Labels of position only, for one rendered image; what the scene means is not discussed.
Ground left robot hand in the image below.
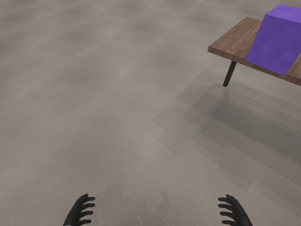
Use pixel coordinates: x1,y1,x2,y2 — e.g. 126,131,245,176
63,194,95,226

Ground table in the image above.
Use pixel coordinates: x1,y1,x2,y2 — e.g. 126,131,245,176
207,17,301,87

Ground right robot hand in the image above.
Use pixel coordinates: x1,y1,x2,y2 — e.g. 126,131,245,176
218,194,253,226

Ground carton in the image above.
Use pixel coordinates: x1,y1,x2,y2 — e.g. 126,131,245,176
246,4,301,75

